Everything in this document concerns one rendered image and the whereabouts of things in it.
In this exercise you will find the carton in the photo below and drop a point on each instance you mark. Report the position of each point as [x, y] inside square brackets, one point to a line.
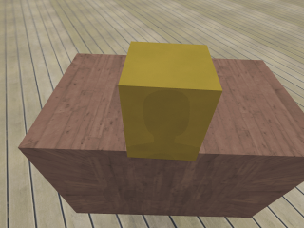
[168, 94]

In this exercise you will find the pedestal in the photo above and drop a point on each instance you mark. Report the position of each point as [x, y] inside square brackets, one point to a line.
[252, 153]

